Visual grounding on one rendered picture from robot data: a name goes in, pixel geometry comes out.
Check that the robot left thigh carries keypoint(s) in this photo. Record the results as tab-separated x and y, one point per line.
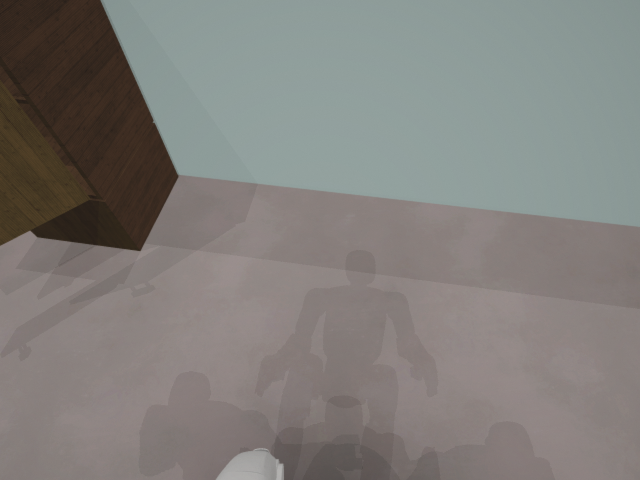
253	465

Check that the cupboard door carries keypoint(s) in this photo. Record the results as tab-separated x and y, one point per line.
35	185

